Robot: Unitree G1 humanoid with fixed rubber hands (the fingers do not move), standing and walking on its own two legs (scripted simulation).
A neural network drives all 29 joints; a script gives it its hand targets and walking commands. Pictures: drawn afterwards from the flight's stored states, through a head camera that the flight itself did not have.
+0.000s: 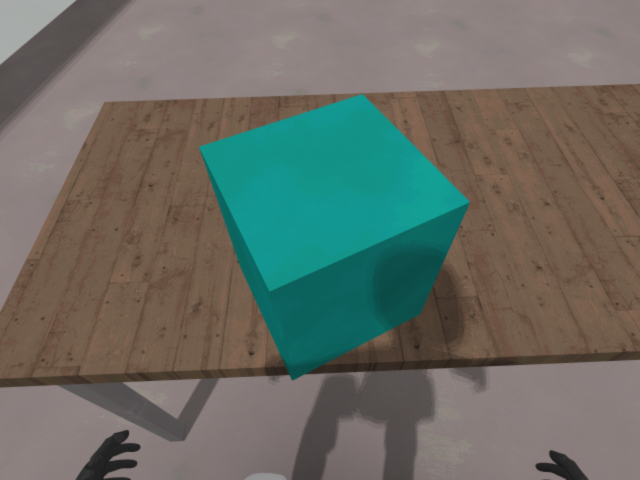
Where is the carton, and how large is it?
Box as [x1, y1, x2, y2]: [199, 94, 469, 380]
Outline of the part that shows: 362,94 199,147 241,269 292,380 419,314 469,203 469,201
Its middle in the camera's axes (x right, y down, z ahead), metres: +0.01 +0.01 +0.48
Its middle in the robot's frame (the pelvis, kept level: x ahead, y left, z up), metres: +0.38 +0.01 +0.07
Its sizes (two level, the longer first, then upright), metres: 0.203 0.196 0.244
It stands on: a table, 0.71 m high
